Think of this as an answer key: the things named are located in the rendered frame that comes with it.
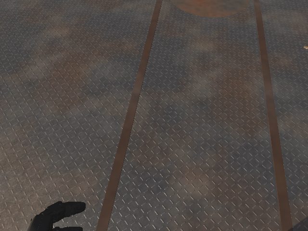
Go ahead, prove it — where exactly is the robot left hand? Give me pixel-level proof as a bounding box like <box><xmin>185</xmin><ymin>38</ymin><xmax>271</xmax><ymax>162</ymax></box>
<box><xmin>27</xmin><ymin>201</ymin><xmax>86</xmax><ymax>231</ymax></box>

